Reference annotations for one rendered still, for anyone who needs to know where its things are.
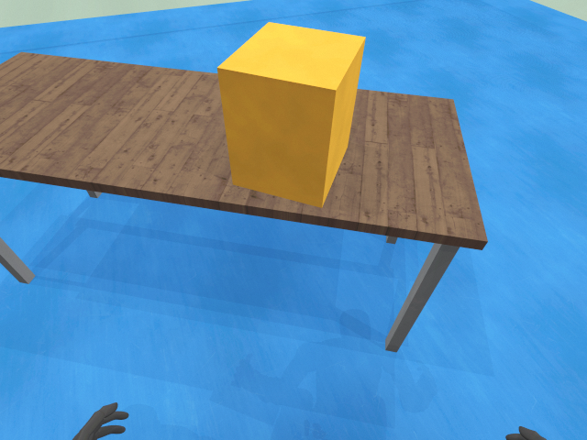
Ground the table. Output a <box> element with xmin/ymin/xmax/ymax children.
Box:
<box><xmin>0</xmin><ymin>52</ymin><xmax>488</xmax><ymax>352</ymax></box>

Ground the carton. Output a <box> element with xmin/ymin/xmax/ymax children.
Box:
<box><xmin>217</xmin><ymin>22</ymin><xmax>366</xmax><ymax>208</ymax></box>

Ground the robot left hand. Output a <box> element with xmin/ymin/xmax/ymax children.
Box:
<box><xmin>73</xmin><ymin>402</ymin><xmax>129</xmax><ymax>440</ymax></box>

